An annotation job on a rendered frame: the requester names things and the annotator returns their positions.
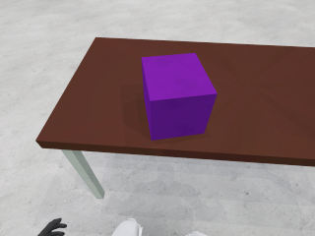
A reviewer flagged table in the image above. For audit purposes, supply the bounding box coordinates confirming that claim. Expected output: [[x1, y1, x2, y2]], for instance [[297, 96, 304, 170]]
[[35, 37, 315, 200]]

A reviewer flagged carton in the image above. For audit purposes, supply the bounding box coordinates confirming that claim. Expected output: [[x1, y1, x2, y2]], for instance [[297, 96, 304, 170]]
[[141, 53, 218, 141]]

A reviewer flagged left robot thigh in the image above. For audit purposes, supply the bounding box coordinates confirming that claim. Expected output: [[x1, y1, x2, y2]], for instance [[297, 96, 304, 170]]
[[111, 220, 143, 236]]

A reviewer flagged robot left hand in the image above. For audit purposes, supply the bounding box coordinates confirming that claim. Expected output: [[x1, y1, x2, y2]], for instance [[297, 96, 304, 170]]
[[37, 217, 67, 236]]

